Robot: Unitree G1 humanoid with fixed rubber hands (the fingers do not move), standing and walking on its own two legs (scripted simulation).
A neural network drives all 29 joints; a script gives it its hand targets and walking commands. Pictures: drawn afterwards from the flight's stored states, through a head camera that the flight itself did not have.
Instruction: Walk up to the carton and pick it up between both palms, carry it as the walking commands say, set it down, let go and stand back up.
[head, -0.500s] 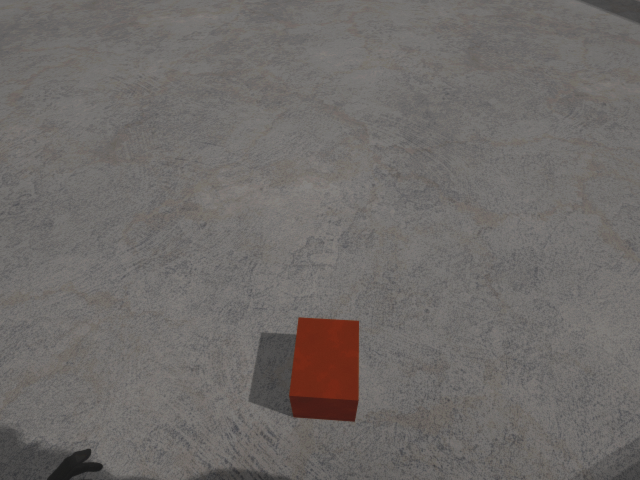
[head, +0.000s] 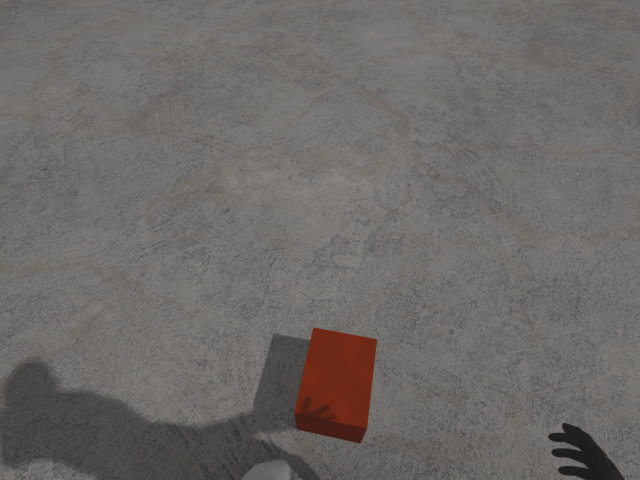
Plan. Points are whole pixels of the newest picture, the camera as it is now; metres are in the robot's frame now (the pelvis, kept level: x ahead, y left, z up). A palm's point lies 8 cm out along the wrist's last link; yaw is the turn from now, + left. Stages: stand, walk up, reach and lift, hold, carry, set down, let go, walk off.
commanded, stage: walk up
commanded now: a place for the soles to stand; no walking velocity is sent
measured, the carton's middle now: (336, 384) +0.44 +0.01 -0.66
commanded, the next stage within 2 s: none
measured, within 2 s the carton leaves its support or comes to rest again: neither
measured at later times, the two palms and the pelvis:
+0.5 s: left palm (115, 445) +0.16 +0.29 -0.08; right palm out of the picture +0.12 -0.32 -0.09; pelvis +0.03 -0.01 +0.02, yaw -3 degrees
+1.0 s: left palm (58, 478) +0.12 +0.35 -0.09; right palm out of the picture +0.10 -0.32 -0.09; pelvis +0.01 +0.02 +0.01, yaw -4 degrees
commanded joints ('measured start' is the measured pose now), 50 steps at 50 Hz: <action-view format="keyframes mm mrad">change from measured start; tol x8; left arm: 1 -46 236 41 -16 18 -33 18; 35 -217 171 7 154 9 -15 10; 42 -142 269 45 110 9 -15 43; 50 -136 184 26 27 10 14 55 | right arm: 1 -20 -168 -35 -9 19 17 2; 29 -124 -158 -13 198 4 17 13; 50 -39 -267 -114 44 -26 91 54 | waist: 1 -57 9 -129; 38 -43 42 -91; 46 -47 -101 -137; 50 -84 142 -174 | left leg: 1 160 72 -93 -72 134 4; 4 193 135 -151 -173 34 31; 8 220 134 -106 -151 326 23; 37 302 140 -71 -354 156 -20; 46 217 57 -51 -87 79 14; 50 210 269 -216 -326 141 156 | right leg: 1 -80 -149 217 -286 301 -52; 4 -119 -79 127 -245 161 -11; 9 67 -90 108 -229 488 -5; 37 92 -97 116 -432 343 17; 43 27 -180 212 -341 499 -70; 47 -50 -161 192 -247 411 -80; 50 -85 51 -7 60 130 -2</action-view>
